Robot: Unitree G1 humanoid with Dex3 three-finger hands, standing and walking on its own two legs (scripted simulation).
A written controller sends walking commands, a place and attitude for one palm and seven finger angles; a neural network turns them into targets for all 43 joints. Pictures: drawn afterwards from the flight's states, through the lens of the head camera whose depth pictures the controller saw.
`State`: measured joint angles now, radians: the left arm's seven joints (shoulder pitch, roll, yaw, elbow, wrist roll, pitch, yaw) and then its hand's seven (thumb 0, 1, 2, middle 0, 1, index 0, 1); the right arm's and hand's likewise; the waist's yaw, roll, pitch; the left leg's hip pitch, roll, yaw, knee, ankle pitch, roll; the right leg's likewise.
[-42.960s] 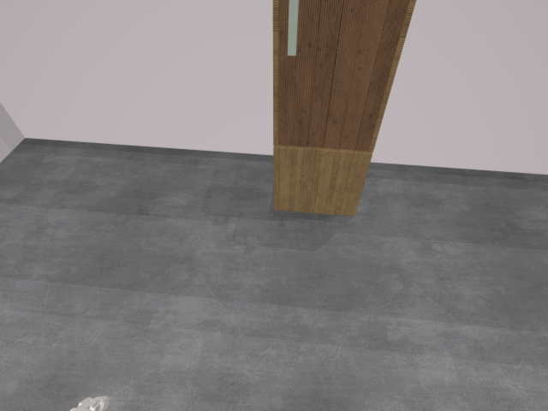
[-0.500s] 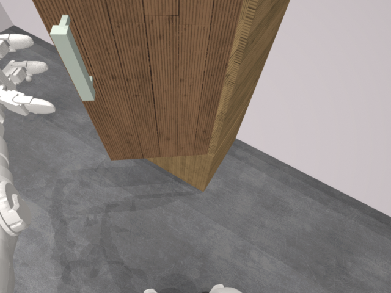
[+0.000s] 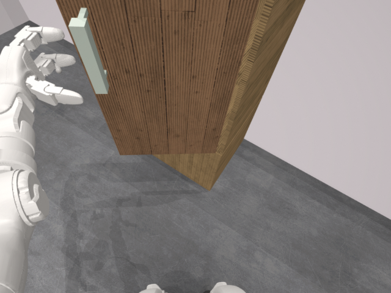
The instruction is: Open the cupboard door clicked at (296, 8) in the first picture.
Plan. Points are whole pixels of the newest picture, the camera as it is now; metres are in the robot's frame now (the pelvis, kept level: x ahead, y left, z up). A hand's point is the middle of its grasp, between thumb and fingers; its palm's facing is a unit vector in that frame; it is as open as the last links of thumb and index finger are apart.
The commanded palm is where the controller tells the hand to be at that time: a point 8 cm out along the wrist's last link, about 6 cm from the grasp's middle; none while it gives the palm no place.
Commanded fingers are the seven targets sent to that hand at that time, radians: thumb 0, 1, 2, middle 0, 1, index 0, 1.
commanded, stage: slide the fingers in behind the handle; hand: left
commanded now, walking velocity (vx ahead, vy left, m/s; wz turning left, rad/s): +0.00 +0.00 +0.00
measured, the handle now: (93, 53) +0.56 +0.17 +0.14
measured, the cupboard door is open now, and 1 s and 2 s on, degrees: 37 37 36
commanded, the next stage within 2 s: close the thumb around the handle in 1.40 s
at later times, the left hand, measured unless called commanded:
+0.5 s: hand (82, 69) +0.51 +0.18 +0.15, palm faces +0.00 -1.00 +0.01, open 14.0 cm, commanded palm +0.48 +0.23 +0.14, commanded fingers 0.00 -0.50 0.30 -0.30 -1.20 -0.30 -1.20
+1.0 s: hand (101, 69) +0.51 +0.15 +0.14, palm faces +0.00 -1.00 +0.01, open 14.0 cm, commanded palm +0.49 +0.20 +0.14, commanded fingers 0.00 -0.50 0.30 -0.30 -1.20 -0.30 -1.20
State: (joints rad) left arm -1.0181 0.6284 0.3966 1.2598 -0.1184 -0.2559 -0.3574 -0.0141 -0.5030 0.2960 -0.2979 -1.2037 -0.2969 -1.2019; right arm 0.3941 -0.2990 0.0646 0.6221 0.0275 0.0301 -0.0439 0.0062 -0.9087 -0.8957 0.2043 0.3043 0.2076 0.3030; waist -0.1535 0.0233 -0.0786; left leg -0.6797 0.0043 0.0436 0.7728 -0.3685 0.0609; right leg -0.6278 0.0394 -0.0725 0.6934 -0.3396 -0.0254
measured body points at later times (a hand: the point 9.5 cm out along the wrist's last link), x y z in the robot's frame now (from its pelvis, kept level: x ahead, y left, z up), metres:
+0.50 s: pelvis +0.01 -0.01 +0.00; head +0.09 +0.00 +0.45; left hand +0.50 +0.24 +0.15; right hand +0.00 -0.28 -0.11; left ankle +0.00 +0.07 -0.71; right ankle -0.01 -0.11 -0.71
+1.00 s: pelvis +0.00 -0.02 +0.00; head +0.09 -0.01 +0.44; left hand +0.51 +0.20 +0.14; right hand +0.00 -0.28 -0.12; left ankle +0.00 +0.07 -0.71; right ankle -0.01 -0.11 -0.71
